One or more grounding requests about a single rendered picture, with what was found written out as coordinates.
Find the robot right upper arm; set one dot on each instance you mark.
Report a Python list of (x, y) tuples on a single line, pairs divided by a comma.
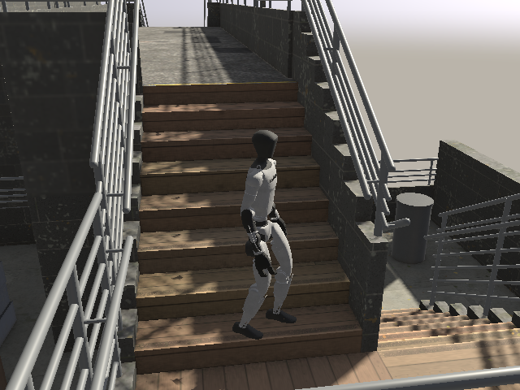
[(252, 184)]

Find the robot right forearm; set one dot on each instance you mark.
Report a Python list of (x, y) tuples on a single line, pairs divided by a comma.
[(246, 217)]

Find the robot left hand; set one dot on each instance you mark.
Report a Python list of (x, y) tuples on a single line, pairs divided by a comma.
[(281, 224)]

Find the right robot thigh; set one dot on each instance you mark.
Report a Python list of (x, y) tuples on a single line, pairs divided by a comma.
[(262, 283)]

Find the robot left forearm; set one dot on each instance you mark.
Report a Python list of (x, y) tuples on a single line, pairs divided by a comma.
[(274, 215)]

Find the robot right hand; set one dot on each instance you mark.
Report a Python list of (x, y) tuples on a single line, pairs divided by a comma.
[(263, 262)]

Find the humanoid robot torso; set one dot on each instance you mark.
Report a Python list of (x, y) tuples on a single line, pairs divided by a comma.
[(264, 201)]

